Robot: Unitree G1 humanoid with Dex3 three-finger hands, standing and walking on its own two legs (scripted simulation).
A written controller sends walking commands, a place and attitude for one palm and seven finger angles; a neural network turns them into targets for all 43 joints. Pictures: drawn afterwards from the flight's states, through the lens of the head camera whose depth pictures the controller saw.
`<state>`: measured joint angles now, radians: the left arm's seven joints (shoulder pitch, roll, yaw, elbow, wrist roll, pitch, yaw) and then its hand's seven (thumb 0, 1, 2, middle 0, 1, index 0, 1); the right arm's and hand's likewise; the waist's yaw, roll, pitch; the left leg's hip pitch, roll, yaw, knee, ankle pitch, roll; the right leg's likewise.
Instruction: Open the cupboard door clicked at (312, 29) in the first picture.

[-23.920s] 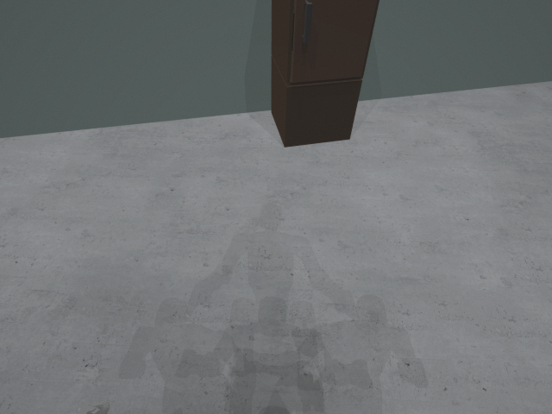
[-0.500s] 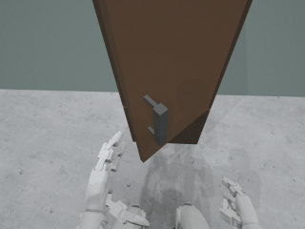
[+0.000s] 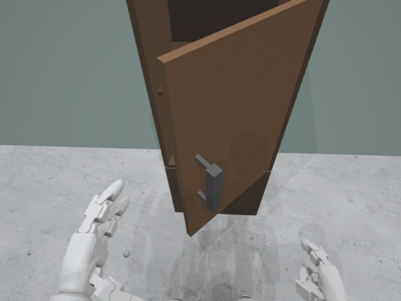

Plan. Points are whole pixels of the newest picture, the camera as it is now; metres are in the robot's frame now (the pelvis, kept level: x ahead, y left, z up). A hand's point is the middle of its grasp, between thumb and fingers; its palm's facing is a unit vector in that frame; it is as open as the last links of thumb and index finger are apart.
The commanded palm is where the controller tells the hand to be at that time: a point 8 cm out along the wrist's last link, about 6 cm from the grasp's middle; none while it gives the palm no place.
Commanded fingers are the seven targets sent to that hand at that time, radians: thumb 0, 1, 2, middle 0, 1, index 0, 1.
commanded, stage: draw the hand back to the body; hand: left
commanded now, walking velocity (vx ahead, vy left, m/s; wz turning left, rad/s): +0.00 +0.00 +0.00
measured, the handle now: (206, 185) +0.36 +0.01 +0.01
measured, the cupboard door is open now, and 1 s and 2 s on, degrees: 44 44 44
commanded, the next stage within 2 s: step back with the hand held close in 1.08 s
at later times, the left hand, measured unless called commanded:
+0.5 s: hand (27, 212) +0.21 +0.24 +0.18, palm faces +0.29 -0.87 -0.39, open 11.5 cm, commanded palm +0.16 +0.29 +0.20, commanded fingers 0.00 0.58 0.76 -0.19 -0.30 -0.19 -0.30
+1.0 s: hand out of the picture +0.21 +0.28 +0.22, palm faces +0.42 -0.82 -0.40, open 7.5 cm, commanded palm +0.16 +0.32 +0.24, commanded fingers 0.00 0.90 0.90 -0.20 -0.30 -0.20 -0.30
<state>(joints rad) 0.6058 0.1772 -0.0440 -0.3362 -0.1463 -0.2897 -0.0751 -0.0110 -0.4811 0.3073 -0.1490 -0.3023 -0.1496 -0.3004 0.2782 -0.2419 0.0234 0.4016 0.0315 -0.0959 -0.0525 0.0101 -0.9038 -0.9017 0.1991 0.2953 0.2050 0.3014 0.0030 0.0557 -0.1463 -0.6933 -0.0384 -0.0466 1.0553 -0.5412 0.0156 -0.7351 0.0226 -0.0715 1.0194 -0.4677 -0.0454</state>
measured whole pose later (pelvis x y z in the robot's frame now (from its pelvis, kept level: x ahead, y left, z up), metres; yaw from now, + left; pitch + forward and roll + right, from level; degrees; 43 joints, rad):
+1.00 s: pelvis +0.02 +0.02 +0.07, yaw -1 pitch -5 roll -1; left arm 0.49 0.33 0.31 -0.39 -0.04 -0.08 0.11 0.01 0.87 0.89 -0.20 -0.30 -0.20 -0.30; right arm 0.21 -0.23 0.03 0.65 0.00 -0.12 -0.08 0.01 -0.90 -0.90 0.20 0.30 0.21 0.30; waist 0.06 0.06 0.01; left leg -0.06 -0.05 -0.02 0.42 -0.28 0.05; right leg -0.10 0.02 -0.02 0.39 -0.21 -0.01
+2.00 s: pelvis -0.07 +0.03 +0.05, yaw +0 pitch -1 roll -2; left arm 0.52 0.40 0.42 -0.52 0.00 -0.21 0.16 0.01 0.89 0.90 -0.21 -0.30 -0.21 -0.30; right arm 0.23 -0.23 0.02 0.58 0.00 -0.08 -0.08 0.01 -0.90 -0.90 0.20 0.30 0.21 0.30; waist -0.01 0.00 0.02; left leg -0.39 -0.04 -0.02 0.64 -0.26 0.06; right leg -0.38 0.02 -0.03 0.52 -0.15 0.00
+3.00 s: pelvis -0.18 +0.04 +0.04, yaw -2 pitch -3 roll -4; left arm 0.59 0.49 0.47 -0.52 -0.06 -0.23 0.13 0.01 0.88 0.90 -0.21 -0.30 -0.21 -0.30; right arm 0.35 -0.27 -0.02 0.71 0.00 -0.10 -0.11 0.01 -0.90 -0.90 0.20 0.30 0.21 0.30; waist -0.04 -0.01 -0.05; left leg -0.53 -0.01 -0.02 0.68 -0.15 0.00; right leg 0.04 0.04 0.01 0.54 -0.53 0.02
